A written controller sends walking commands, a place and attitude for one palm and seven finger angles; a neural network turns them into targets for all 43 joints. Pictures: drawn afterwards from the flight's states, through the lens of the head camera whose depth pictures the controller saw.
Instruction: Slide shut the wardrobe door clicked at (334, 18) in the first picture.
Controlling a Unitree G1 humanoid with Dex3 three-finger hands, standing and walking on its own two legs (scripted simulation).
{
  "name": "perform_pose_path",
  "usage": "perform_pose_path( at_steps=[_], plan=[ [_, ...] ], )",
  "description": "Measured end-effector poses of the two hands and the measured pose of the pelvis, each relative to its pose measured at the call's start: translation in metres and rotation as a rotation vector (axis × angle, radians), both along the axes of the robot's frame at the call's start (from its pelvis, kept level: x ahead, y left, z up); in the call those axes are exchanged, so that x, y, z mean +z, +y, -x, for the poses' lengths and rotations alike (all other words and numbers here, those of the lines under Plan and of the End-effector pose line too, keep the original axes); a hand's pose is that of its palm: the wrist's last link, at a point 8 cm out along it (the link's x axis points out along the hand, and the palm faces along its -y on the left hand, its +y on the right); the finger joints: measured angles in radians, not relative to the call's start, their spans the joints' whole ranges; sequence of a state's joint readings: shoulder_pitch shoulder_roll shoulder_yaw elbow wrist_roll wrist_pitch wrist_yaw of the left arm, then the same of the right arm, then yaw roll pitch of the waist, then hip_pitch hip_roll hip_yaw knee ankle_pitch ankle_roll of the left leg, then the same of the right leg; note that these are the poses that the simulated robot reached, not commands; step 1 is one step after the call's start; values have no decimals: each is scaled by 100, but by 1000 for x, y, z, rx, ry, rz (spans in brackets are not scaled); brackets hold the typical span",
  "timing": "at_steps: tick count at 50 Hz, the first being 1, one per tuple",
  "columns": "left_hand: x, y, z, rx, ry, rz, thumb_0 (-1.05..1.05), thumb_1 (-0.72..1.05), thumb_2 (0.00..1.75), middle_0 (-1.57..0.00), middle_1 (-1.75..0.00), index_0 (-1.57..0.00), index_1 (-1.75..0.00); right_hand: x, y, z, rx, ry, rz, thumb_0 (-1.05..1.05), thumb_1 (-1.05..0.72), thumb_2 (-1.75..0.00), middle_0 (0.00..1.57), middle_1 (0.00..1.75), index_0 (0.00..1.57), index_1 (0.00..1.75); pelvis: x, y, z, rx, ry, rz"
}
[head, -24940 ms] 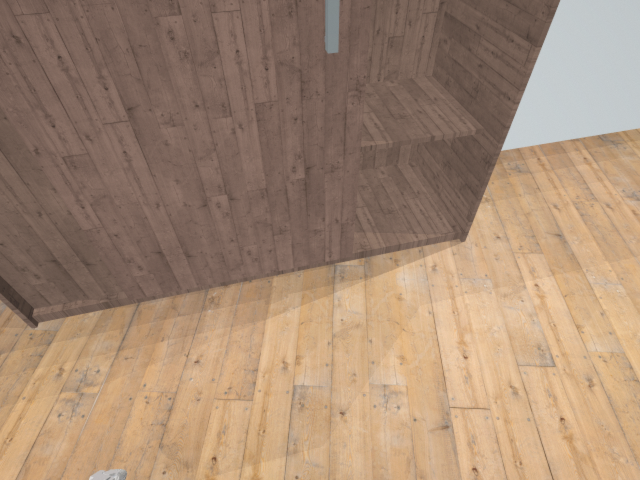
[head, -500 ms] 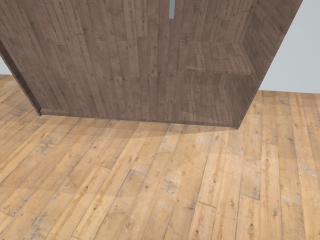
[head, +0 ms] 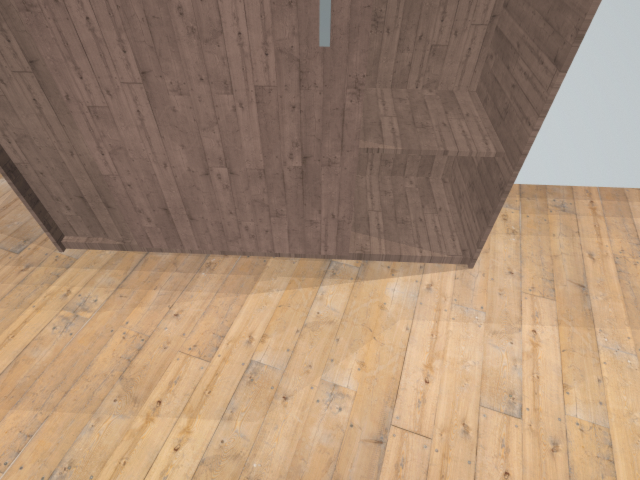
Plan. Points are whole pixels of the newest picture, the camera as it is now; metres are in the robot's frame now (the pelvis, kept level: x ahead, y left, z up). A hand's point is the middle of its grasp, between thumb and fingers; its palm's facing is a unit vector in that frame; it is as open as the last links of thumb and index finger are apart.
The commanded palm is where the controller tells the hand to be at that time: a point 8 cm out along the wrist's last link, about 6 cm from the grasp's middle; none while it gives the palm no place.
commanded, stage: shuffle to correct the standing spot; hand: left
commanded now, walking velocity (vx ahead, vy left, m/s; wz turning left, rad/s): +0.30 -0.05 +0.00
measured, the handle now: out of the picture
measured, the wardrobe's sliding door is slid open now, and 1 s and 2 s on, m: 0.49 0.49 0.49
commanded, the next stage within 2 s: come to a stop and stand still in 1.46 s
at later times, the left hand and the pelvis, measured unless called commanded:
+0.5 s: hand out of the picture +0.11 +0.20 -0.18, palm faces +0.09 -0.98 -0.16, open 7.4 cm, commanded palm none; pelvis +0.14 +0.02 +0.00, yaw -1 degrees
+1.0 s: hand (241, 404) +0.28 +0.15 -0.19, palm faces +0.05 -0.99 -0.09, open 7.4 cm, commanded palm none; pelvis +0.34 +0.00 -0.01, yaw -2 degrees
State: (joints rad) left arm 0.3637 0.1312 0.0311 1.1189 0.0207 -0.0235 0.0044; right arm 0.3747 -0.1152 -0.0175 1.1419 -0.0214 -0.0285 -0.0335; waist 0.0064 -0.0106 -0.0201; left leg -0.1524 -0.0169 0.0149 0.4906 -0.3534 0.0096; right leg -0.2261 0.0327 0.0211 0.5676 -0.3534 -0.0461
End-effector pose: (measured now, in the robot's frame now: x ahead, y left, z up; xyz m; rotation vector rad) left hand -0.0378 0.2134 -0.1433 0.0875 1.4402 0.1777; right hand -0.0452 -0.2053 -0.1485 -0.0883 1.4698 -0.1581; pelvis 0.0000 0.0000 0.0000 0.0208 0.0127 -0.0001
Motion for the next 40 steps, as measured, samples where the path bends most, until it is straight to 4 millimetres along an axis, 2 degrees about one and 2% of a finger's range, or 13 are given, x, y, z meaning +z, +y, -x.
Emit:
perform_pose_path(
  at_steps=[3, 6, 8, 13, 16, 18, 21, 25, 29, 32, 34, 36, 40],
  plan=[
    [-1, -3, -11, 30, -16, -10, 0, 91, 90, -20, -30, -20, -30, -3, -7, -12, 17, 26, 1, 1, -91, -90, 20, 29, 20, 30, -4, -5, -16, 23, 3, 16],
    [0, -8, -12, 74, -17, -16, 0, 91, 90, -20, -30, -20, -30, 1, -13, -42, 59, 27, 12, 1, -91, -90, 20, 29, 20, 30, -2, -5, -31, 36, -1, 18],
    [3, -12, -6, 93, 17, -7, 0, 91, 90, -20, -30, -20, -30, 4, -15, -76, 78, -14, 21, 1, -91, -90, 19, 29, 20, 30, 1, -3, -41, 36, 0, 18],
    [6, -19, 5, 99, 159, 53, 0, 91, 90, -20, -30, -20, -30, 19, -20, -181, 109, -196, 68, 2, -94, -90, 19, 29, 20, 30, 4, 7, -71, 20, -1, 12],
    [0, -13, 0, 94, 225, 83, 0, 91, 90, -20, -30, -20, -30, 24, -13, -240, 129, -330, 99, 2, -93, -90, 19, 29, 20, 30, -4, 18, -94, 2, -20, 10],
    [-10, -4, -12, 75, 250, 92, 0, 91, 90, -20, -30, -20, -30, 21, -10, -267, 123, -408, 123, 1, -93, -90, 19, 29, 20, 30, -15, 26, -107, -27, -30, 27],
    [-16, 14, -56, 34, 203, 67, 1, 91, 90, -20, -30, -20, -30, 23, -4, -277, 109, -410, 115, 1, -92, -90, 19, 29, 20, 30, -13, 26, -122, -37, -39, 11],
    [-7, 32, -140, 28, 17, 12, 1, 91, 90, -20, -30, -20, -30, 17, 3, -268, 108, -292, 75, 0, -92, -90, 19, 29, 20, 30, -3, 23, -142, -17, -20, 15],
    [7, 36, -217, -12, -134, -35, 0, 91, 90, -20, -30, -20, -30, 11, -16, -265, 73, -212, 69, -1, -95, -90, 20, 29, 20, 30, 1, 14, -166, -9, -10, 18],
    [8, 32, -262, -53, -198, -72, 0, 91, 90, -20, -30, -20, -30, -1, -31, -267, 45, -168, 52, 0, -94, -90, 20, 29, 20, 30, -6, 0, -189, -8, -7, 0],
    [7, 26, -281, -52, -214, -88, 0, 91, 90, -20, -30, -20, -30, -6, -39, -272, 37, -132, 45, 0, -93, -90, 20, 29, 20, 30, -9, -8, -204, -2, -7, 8],
    [9, 19, -292, -38, -208, -86, 0, 91, 90, -20, -30, -20, -30, -2, -44, -282, 41, -104, 41, 0, -93, -90, 20, 29, 20, 30, -5, -11, -220, 4, -7, 16],
    [11, 2, -299, -26, -132, -45, 0, 91, 90, -20, -30, -20, -30, 14, -45, -324, 42, -124, 42, 1, -92, -90, 19, 29, 20, 30, 7, -15, -254, 4, 3, 11]
  ],
)
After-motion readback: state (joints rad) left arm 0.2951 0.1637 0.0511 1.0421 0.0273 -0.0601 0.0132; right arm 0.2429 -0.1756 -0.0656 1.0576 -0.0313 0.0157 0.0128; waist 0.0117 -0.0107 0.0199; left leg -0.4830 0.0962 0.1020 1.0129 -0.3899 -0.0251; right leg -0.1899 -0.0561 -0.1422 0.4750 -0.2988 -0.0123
